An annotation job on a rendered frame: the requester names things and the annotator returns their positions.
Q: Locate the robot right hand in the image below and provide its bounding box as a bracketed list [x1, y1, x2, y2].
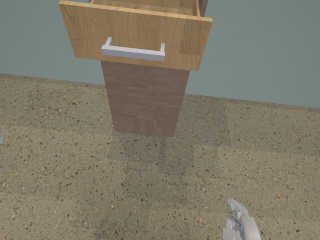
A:
[223, 197, 262, 240]

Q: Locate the cabinet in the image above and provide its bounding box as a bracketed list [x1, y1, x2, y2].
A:
[88, 0, 209, 137]

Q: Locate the handle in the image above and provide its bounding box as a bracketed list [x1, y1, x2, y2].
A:
[101, 37, 165, 62]

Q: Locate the drawer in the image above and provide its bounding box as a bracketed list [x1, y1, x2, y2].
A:
[58, 0, 213, 71]

